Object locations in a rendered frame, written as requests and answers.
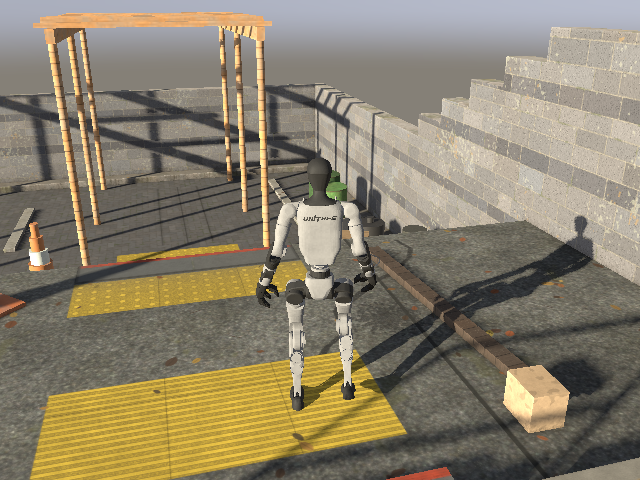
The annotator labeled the right robot shin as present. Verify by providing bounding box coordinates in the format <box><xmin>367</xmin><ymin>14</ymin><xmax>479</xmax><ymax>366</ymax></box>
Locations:
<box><xmin>339</xmin><ymin>318</ymin><xmax>353</xmax><ymax>387</ymax></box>

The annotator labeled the left robot forearm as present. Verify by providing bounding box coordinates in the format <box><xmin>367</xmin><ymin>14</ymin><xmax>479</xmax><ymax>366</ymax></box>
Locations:
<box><xmin>259</xmin><ymin>242</ymin><xmax>281</xmax><ymax>286</ymax></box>

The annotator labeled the left robot upper arm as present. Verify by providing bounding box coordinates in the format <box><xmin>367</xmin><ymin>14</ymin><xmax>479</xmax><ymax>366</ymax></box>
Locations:
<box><xmin>271</xmin><ymin>201</ymin><xmax>299</xmax><ymax>258</ymax></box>

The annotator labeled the robot right hand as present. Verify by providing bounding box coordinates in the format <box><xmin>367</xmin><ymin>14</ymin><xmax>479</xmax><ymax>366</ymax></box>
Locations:
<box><xmin>354</xmin><ymin>273</ymin><xmax>377</xmax><ymax>292</ymax></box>

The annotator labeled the right robot upper arm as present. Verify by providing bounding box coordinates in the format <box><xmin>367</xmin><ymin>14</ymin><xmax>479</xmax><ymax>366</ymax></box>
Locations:
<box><xmin>340</xmin><ymin>201</ymin><xmax>367</xmax><ymax>256</ymax></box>

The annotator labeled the robot left foot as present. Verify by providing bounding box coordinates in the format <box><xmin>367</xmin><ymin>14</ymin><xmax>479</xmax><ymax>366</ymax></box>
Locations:
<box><xmin>290</xmin><ymin>386</ymin><xmax>304</xmax><ymax>411</ymax></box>

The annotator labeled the right robot forearm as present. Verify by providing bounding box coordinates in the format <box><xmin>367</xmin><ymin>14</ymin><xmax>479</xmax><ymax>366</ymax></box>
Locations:
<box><xmin>356</xmin><ymin>241</ymin><xmax>375</xmax><ymax>277</ymax></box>

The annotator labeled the robot left hand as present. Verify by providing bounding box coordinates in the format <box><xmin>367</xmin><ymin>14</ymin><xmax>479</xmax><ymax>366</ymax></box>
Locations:
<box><xmin>256</xmin><ymin>282</ymin><xmax>279</xmax><ymax>308</ymax></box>

